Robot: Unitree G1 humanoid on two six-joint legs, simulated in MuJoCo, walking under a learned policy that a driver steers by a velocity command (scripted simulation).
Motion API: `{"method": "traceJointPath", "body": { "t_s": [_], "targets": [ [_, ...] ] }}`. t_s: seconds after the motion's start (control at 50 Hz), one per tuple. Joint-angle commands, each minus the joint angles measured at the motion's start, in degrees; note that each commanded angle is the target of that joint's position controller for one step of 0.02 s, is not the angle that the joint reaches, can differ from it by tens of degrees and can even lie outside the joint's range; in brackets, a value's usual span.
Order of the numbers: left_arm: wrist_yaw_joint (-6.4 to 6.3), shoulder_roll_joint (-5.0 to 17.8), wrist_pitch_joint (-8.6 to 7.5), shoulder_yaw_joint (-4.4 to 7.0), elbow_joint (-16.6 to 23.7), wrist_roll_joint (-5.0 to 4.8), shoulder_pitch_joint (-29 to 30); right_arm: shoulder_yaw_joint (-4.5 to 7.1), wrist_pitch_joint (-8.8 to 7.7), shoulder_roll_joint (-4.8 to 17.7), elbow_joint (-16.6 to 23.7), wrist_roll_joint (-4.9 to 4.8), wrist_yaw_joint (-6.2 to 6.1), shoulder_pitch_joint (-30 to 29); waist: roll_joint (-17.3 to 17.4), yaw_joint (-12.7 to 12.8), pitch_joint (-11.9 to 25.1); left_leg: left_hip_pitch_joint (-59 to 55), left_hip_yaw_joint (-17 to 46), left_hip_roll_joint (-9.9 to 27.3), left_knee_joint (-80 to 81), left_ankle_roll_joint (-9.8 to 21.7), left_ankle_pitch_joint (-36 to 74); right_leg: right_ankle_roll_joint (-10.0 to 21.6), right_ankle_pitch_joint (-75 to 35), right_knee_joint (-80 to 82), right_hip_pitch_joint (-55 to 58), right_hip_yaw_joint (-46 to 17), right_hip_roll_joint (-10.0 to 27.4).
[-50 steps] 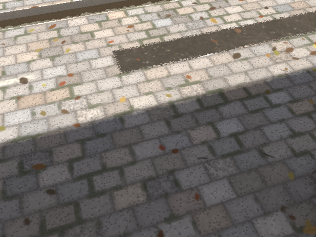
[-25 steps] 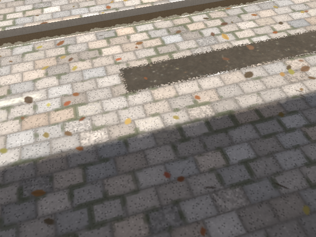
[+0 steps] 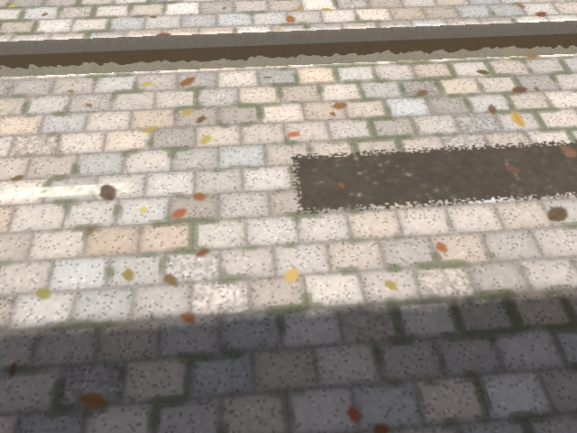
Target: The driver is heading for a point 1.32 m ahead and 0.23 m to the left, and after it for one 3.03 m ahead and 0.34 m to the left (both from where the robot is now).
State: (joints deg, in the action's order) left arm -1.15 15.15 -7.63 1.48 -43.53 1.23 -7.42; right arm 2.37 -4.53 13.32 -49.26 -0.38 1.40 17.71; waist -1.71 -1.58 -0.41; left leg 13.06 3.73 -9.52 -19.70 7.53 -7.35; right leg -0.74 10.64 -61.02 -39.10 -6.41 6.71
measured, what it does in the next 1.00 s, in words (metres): walks ahead, turning left: right foot, then left foot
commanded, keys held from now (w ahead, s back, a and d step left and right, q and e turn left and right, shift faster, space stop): w+q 0.58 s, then w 0.42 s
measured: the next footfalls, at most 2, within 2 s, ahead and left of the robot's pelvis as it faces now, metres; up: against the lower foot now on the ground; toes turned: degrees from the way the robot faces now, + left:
right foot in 0.24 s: +0.31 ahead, -0.14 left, +0.00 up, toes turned +13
left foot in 0.76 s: +0.48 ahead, +0.21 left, +0.00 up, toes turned +27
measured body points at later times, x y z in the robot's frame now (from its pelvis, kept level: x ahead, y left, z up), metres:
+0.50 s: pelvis +0.26 -0.04 +0.00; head +0.28 -0.04 +0.45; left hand +0.23 +0.24 -0.11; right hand +0.49 -0.25 -0.10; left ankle +0.28 +0.13 -0.65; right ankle +0.27 -0.15 -0.74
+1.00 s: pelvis +0.48 +0.12 +0.00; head +0.49 +0.14 +0.45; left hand +0.47 +0.42 -0.11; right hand +0.67 -0.08 -0.10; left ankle +0.44 +0.19 -0.74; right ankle +0.62 -0.02 -0.65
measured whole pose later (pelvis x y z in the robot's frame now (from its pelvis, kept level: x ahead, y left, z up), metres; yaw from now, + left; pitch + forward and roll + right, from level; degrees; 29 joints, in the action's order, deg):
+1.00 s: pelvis +0.48 +0.12 +0.00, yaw +27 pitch +2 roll +0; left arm 0.1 17.4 -4.5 3.0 -44.9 -0.4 -11.2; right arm 3.1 -4.5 14.4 -42.8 -0.1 1.9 18.5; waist -2.8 -1.2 -0.5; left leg 10.8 -1.4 -4.2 -18.8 4.7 -9.8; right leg -0.6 11.5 -61.6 -37.8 -1.9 8.1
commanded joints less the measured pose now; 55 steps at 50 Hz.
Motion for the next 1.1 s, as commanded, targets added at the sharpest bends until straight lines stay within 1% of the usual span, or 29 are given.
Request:
{"method": "traceJointPath", "body": {
  "t_s": [0.02, 0.06, 0.14, 0.18, 0.22, 0.24, 0.26, 0.28, 0.3, 0.32, 0.34, 0.38, 0.46, 0.54, 0.6, 0.66, 0.7, 0.72, 0.74, 0.76, 0.78, 0.8, 0.82, 0.84, 0.86, 0.88, 0.96, 1.02, 1.1],
  "targets": [
    [-0.91, 2.65, 0.68, 0.70, 3.76, 0.46, 0.12, 2.19, -0.90, 9.14, 5.20, -0.54, -1.43, -2.14, 3.85, 1.30, -0.78, 11.07, 11.00, 11.77, 8.33, 8.17, 6.07, -1.94, -10.79, 13.60, 7.83, 3.85, -2.54],
    [-0.80, 1.93, 0.59, 0.35, 5.34, -0.34, 4.76, 2.42, -0.46, 9.58, 4.94, -1.13, -1.71, 0.65, 5.31, -1.08, 0.10, 8.08, 12.07, 11.48, 6.56, 6.54, 3.09, -2.19, -14.64, 22.90, 9.23, 3.70, -4.69],
    [0.30, 4.55, -0.29, 1.03, 7.86, -1.59, 9.47, 2.45, 0.37, 9.26, 4.86, -1.51, -1.95, 3.49, 6.40, -2.92, 1.45, -0.95, 19.34, 14.48, 1.46, 5.78, -2.23, -1.88, -12.20, 31.42, 9.80, 1.43, -6.37],
    [0.98, 6.12, -1.12, 1.74, 8.28, -1.74, 8.85, 2.53, 0.84, 9.50, 5.38, -1.12, -2.25, 3.11, 7.70, -1.72, 1.80, -4.06, 22.97, 15.76, -2.20, 5.25, -1.34, -0.43, -7.19, 34.21, 12.59, 1.10, -7.08],
    [0.84, 7.90, -1.78, 2.92, 6.42, -1.49, 0.77, 1.97, 1.20, 7.87, 6.45, -0.78, -2.32, 1.29, 8.83, 2.72, 4.92, -2.74, 22.58, 13.14, -9.32, 3.09, 2.16, 2.67, -5.69, 38.21, 24.73, 1.86, -6.25],
    [0.37, 10.80, -1.94, 3.84, 5.43, -0.62, -7.99, 0.77, 0.81, 4.65, 7.66, -0.24, -1.99, 0.04, 5.00, 6.81, 11.65, 3.78, 17.85, 10.10, -23.24, 0.79, -0.01, 6.73, -4.46, 36.98, 39.14, -5.02, 2.13],
    [0.08, 15.41, -1.01, 5.24, 4.01, 0.28, -15.56, -0.15, 0.03, 2.01, 9.31, -1.50, -1.79, 6.03, -11.55, 5.84, 19.33, 23.28, 7.80, 2.06, -40.13, -3.41, -16.05, 16.09, 5.23, 39.50, 59.21, -27.27, 14.79],
    [0.37, 11.75, -0.48, 4.76, 3.91, -0.79, -15.93, 0.39, -0.25, 6.50, 9.31, -2.11, -1.76, 7.34, -15.03, 5.72, 18.24, 33.04, 7.29, 6.03, -50.74, -4.26, -25.42, 17.52, 16.22, 42.70, 59.94, -39.71, 19.36],
    [0.26, 7.40, -0.11, 3.69, 4.80, -1.14, -13.45, 1.45, 0.18, 10.44, 9.16, -2.16, -1.67, 3.44, -7.65, 6.59, 10.44, 35.97, 7.74, 8.60, -55.24, -4.85, -20.50, 14.99, 17.38, 43.54, 53.29, -32.35, 17.23],
    [0.30, 6.41, 0.36, 3.25, 5.25, -1.09, -10.86, 1.59, 0.68, 10.13, 9.74, -1.46, -1.73, 0.23, -2.39, 5.96, 5.54, 34.89, 5.69, 10.52, -56.00, -5.49, -15.78, 12.76, 10.87, 44.28, 46.37, -23.73, 14.35],
    [0.50, 5.67, 0.63, 2.94, 4.97, -0.99, -8.57, 1.68, 0.79, 9.07, 10.52, -0.88, -1.63, -1.59, -0.87, 4.73, 2.05, 33.71, 5.24, 11.90, -53.60, -5.82, -12.36, 11.77, 4.71, 46.10, 40.47, -18.02, 11.52],
    [0.99, 4.56, 0.52, 2.54, 4.32, -0.68, -6.47, 1.77, 1.51, 6.93, 11.01, -1.16, -1.22, -1.30, -3.28, 2.54, -0.23, 29.50, 3.42, 14.18, -50.91, -6.08, -9.43, 10.45, -2.37, 49.27, 33.31, -8.89, 7.64],
    [1.45, 6.62, -0.10, 3.58, 2.16, -0.90, -7.63, 1.49, 2.36, 5.02, 13.27, -0.85, -1.02, -3.77, -2.99, 2.25, -0.49, 30.90, 2.44, 15.42, -45.41, -7.48, -3.69, 12.09, -13.83, 51.64, 32.44, 0.15, 7.24],
    [0.98, 8.43, 0.60, 4.03, 0.57, -0.92, -8.58, 1.17, 1.85, 4.26, 14.94, -0.91, -0.03, -9.30, -2.35, 3.85, -0.73, 30.48, 0.76, 15.38, -32.45, -7.21, 6.46, 10.79, -17.19, 51.33, 35.39, 6.81, 6.97],
    [0.69, 9.55, 1.17, 4.12, -0.89, -1.60, -10.93, 0.69, 1.50, 3.29, 17.03, -0.86, 1.07, -15.56, -1.83, 6.17, -2.44, 27.97, -2.20, 14.62, -24.07, -6.30, 9.60, 9.96, -15.23, 51.12, 36.51, 9.69, 7.58],
    [1.06, 10.73, 1.89, 4.31, -2.76, -2.62, -13.31, 0.58, 1.33, 3.34, 19.07, -1.20, 1.75, -18.79, -2.06, 6.32, -4.17, 26.05, -3.66, 13.41, -18.80, -4.30, 4.19, 9.70, -16.12, 50.45, 39.77, 10.05, 9.61],
    [1.14, 12.02, 2.59, 4.58, -3.49, -3.18, -13.15, 1.12, 1.23, 4.71, 19.74, -0.88, 1.92, -18.31, -3.01, 4.57, -3.58, 22.17, -5.71, 11.37, -16.02, -2.19, -1.99, 9.27, -26.67, 46.92, 42.20, 10.88, 10.55],
    [1.02, 12.86, 2.90, 4.70, -3.75, -3.29, -12.74, 1.85, 1.20, 6.12, 19.28, -0.61, 1.80, -15.42, -4.02, 2.24, -1.25, 16.45, -7.24, 9.38, -14.30, -0.96, -3.54, 8.62, -36.97, 42.20, 42.69, 12.03, 10.23],
    [0.81, 12.94, 3.30, 4.51, -3.97, -3.29, -12.06, 3.19, 1.18, 8.23, 17.09, -0.47, 1.54, -7.57, -3.62, -2.50, 3.30, 4.91, -8.91, 6.87, -10.38, 0.66, -0.04, 7.31, -44.79, 32.76, 40.92, 14.60, 8.50],
    [0.46, 11.45, 3.19, 3.78, -3.56, -2.69, -12.62, 4.96, 1.43, 11.90, 14.37, -0.39, 0.71, 1.77, -2.04, -6.44, 9.00, -11.60, -5.87, 7.88, -11.18, 2.24, 3.33, 5.17, -40.09, 19.96, 31.61, 16.25, 6.07],
    [1.00, 5.11, 2.22, 1.47, -0.75, -0.58, -16.55, 6.37, 1.55, 19.17, 13.38, 0.34, -0.28, 8.33, 12.05, -5.00, 17.31, -35.56, 20.29, 24.69, -11.53, 10.08, 4.42, 1.49, -2.82, -3.91, 7.27, 16.23, -1.08],
    [1.75, 5.29, 0.42, 1.00, -1.64, -1.66, -17.75, 5.48, 1.29, 17.49, 13.39, -0.15, -0.17, 10.15, 14.39, -4.90, 27.19, -39.65, 42.26, 33.02, -0.93, 16.23, -0.78, 1.06, 23.79, -15.93, -1.54, 4.57, -6.72],
    [2.12, 9.93, -0.14, 2.55, -0.33, -4.03, -11.65, 4.24, 0.84, 13.75, 12.84, 0.16, 0.30, 7.69, 8.76, -5.69, 19.27, -33.64, 33.47, 30.48, 0.26, 12.62, -0.71, 1.77, 20.03, -18.67, -6.67, 1.61, -3.45],
    [1.92, 9.14, -0.22, 2.25, 1.03, -4.19, -7.80, 3.61, 0.63, 11.80, 12.78, -0.23, 0.38, 3.71, 7.63, -3.92, 11.52, -24.14, 24.07, 27.80, 0.69, 10.12, 2.66, 2.34, 14.92, -15.61, -7.10, 3.16, -1.10],
    [1.42, 8.42, 0.11, 2.25, 0.70, -2.92, -6.70, 2.84, 0.43, 9.55, 12.99, -0.34, 0.54, -0.66, 4.23, -1.49, 7.02, -15.36, 17.86, 24.99, 1.96, 8.28, 6.52, 2.06, 10.61, -11.65, -4.52, 3.60, 0.99],
    [1.25, 8.39, 0.85, 2.61, 0.35, -2.06, -7.77, 2.28, 0.14, 7.71, 13.28, -0.01, 0.74, -3.40, 5.27, 0.83, 4.99, -9.07, 13.73, 22.77, 3.91, 7.28, 9.09, 1.82, 7.68, -8.46, -0.54, 3.15, 2.42],
    [1.13, 5.57, 3.20, 2.46, -0.15, -1.54, -9.74, 2.59, -1.46, 8.44, 11.44, 0.31, 0.53, -3.93, 5.28, 3.69, 2.54, -1.73, 7.39, 20.94, 9.92, 8.12, 13.54, 0.02, 0.21, -2.95, 2.68, 3.61, 2.59],
    [0.94, 4.67, 3.19, 2.25, 1.78, -1.11, -3.93, 2.58, -1.34, 8.71, 9.27, 0.25, -0.44, -1.12, 4.74, 2.06, 0.10, -3.53, 4.28, 20.06, 10.78, 7.12, 15.54, -0.92, -8.05, 6.26, -1.71, 3.63, 2.33],
    [2.08, 3.00, 2.36, 1.47, 3.70, -1.62, 3.67, 2.70, -0.74, 10.19, 7.21, -0.11, -1.21, 2.02, 5.02, -1.08, -2.10, -5.65, 1.84, 19.43, 11.45, 5.13, 10.10, -0.15, -17.76, 20.89, -0.27, 5.23, 0.04]
  ]
}}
